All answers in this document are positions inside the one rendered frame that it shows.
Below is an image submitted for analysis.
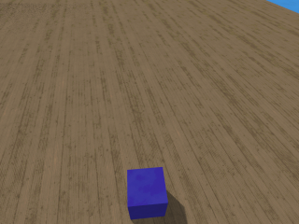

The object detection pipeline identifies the carton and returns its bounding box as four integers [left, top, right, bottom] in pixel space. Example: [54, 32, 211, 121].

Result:
[127, 167, 168, 220]

